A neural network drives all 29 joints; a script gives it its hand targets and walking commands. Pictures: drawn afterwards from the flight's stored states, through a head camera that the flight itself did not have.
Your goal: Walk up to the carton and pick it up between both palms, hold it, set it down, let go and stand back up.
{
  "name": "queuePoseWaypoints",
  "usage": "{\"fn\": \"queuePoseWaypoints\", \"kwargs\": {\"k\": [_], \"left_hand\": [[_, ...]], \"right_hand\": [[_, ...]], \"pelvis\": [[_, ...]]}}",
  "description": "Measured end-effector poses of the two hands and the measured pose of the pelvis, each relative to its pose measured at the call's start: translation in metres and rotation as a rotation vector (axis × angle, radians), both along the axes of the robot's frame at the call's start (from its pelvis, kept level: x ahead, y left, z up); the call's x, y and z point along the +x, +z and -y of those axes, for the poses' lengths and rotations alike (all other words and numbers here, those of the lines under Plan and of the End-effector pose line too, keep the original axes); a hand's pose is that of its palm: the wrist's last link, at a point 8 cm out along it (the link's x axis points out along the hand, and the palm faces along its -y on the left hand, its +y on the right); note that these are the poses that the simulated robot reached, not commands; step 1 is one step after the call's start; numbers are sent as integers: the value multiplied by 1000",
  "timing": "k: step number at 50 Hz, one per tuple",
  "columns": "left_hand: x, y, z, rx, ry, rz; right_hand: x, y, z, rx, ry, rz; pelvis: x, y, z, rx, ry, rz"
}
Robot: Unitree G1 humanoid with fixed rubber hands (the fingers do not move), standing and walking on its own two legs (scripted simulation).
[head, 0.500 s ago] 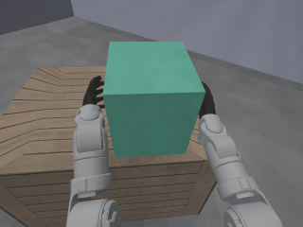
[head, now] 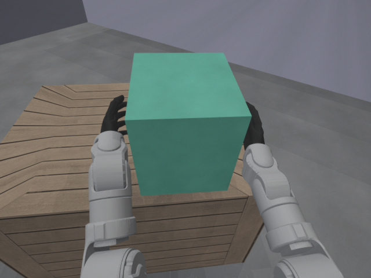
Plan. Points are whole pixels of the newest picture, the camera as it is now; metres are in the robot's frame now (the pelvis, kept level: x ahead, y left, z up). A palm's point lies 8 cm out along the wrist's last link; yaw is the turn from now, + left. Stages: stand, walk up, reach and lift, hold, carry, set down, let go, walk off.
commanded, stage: hold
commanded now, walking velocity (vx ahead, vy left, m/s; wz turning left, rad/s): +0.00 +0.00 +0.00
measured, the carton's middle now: (182, 124) +0.41 +0.00 +0.16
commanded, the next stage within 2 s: none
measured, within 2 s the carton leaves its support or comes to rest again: neither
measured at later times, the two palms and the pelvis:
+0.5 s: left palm (109, 135) +0.36 +0.15 +0.17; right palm (247, 136) +0.35 -0.13 +0.16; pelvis +0.00 +0.00 +0.00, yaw +0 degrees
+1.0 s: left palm (109, 135) +0.36 +0.15 +0.18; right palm (249, 138) +0.34 -0.14 +0.16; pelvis -0.01 +0.00 +0.00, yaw +0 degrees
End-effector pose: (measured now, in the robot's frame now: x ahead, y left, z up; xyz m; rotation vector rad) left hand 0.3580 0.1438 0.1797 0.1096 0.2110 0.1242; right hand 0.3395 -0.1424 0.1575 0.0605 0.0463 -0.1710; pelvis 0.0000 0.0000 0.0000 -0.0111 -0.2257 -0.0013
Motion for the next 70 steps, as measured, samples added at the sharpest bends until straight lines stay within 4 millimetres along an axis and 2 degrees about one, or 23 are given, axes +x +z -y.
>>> {"fn": "queuePoseWaypoints", "kwargs": {"k": [5, 16, 27, 33, 47, 54, 61, 70], "left_hand": [[0, 3, 0, 5, 4, -5], [5, -5, -10, -11, 29, -26], [5, -8, -8, -15, 17, -22], [3, -1, -5, -8, 9, 8], [-1, -3, -6, -7, 21, -12], [3, -8, -5, -12, 24, -37], [2, -3, -4, -9, 11, 0], [3, -4, -4, -14, 17, -16]], "right_hand": [[2, 2, -1, -13, 7, 1], [12, 0, -10, -26, 29, -16], [10, 1, -8, -36, 21, -11], [6, 5, -5, -19, 14, 18], [4, 1, -6, -15, 22, 3], [8, -1, -5, -29, 19, -16], [6, 5, -4, -31, 11, 20], [6, 4, -4, -32, 11, 8]], "pelvis": [[-4, 0, -1, 4, -14, 5], [-8, 1, 2, 3, -1, -20], [-1, 0, 3, 1, 5, -19], [1, 0, 2, -2, 4, -14], [-5, 0, 1, 2, 0, 2], [-7, 0, 3, 5, 4, -9], [-6, 0, 3, 1, 3, -10], [-4, 0, 2, 3, 1, -11]]}}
